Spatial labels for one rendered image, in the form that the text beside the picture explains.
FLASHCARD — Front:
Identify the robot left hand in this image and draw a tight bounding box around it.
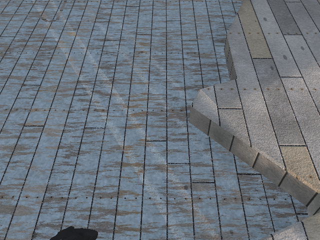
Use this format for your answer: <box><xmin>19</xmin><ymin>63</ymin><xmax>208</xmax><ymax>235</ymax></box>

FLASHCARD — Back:
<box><xmin>50</xmin><ymin>226</ymin><xmax>98</xmax><ymax>240</ymax></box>

